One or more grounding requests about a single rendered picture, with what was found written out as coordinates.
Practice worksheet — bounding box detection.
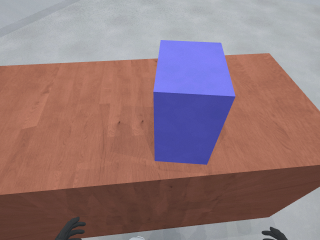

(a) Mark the robot left hand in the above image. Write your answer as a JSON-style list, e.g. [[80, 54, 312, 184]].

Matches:
[[55, 216, 86, 240]]

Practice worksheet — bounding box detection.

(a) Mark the robot right hand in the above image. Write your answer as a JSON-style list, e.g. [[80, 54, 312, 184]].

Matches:
[[261, 227, 288, 240]]

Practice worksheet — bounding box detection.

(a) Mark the pedestal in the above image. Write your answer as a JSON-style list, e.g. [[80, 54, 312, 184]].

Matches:
[[0, 53, 320, 240]]

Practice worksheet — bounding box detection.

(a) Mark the carton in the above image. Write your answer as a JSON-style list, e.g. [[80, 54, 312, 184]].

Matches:
[[153, 40, 236, 165]]

